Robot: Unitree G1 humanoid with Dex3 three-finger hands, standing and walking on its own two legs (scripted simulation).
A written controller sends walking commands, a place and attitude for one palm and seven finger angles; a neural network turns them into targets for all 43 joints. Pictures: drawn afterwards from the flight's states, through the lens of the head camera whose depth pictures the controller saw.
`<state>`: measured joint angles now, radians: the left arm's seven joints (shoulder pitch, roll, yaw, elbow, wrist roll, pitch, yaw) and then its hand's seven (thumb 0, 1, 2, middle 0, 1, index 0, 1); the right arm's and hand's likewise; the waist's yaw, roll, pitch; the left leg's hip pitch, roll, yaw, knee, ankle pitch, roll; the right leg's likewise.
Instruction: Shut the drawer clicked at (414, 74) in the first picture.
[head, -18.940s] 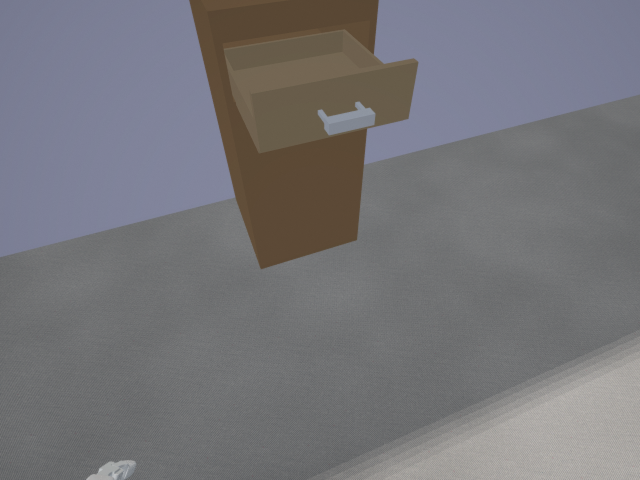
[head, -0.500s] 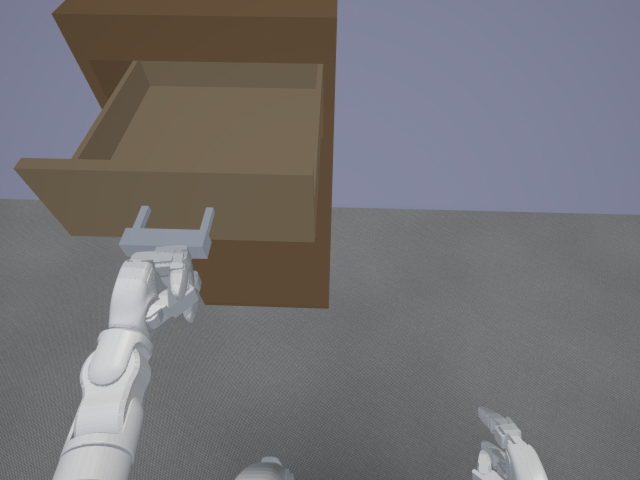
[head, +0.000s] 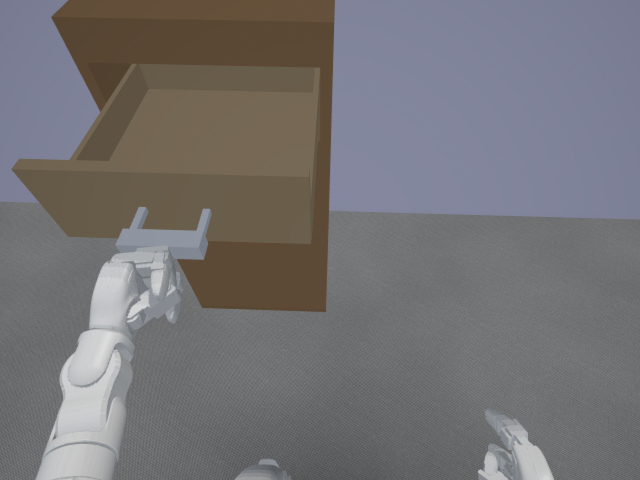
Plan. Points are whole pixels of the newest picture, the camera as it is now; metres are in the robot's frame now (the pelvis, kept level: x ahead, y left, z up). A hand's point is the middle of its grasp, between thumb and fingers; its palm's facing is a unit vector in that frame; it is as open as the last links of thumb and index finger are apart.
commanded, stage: push the drawer shut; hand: left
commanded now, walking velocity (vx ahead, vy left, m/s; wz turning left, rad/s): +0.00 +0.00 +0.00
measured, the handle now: (168, 229) +0.42 +0.22 +0.07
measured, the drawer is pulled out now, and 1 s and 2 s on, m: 0.25 0.16 0.06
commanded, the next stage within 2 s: none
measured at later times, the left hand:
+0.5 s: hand (175, 271) +0.35 +0.20 +0.06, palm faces +0.00 -1.00 -0.05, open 3.1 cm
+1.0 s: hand (191, 226) +0.43 +0.19 +0.06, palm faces -0.01 -1.00 -0.05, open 3.2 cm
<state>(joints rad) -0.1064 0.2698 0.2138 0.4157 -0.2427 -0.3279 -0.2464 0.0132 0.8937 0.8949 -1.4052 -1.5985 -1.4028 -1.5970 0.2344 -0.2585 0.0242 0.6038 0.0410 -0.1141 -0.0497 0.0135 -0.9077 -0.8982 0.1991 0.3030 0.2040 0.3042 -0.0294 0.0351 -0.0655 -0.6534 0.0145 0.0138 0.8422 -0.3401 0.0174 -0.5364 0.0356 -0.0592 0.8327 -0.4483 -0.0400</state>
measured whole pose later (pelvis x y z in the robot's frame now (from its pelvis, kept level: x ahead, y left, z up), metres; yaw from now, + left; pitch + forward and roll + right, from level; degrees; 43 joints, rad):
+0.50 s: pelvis -0.02 +0.00 -0.01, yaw +1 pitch +9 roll -2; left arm -0.37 0.32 0.20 0.68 -0.22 -0.36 -0.25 0.00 0.79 0.97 -1.40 -1.60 -1.40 -1.60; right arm 0.26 -0.26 0.04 0.66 0.04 -0.10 -0.06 0.01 -0.91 -0.90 0.20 0.30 0.21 0.30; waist -0.03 0.04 -0.05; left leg -0.72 0.01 -0.02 0.88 -0.33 0.02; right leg -0.58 0.03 -0.09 0.86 -0.44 -0.04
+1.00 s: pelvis -0.03 +0.01 -0.02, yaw +0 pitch +13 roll -3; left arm -0.72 0.40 0.25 1.05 -0.17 -0.40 -0.24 0.03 0.82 0.98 -1.40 -1.60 -1.40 -1.60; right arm 0.32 -0.27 0.04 0.69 0.03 -0.08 -0.05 0.01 -0.91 -0.90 0.20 0.30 0.21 0.30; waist -0.09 0.03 -0.06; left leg -0.85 0.02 -0.01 0.94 -0.33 0.02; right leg -0.72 0.04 -0.09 0.92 -0.44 -0.04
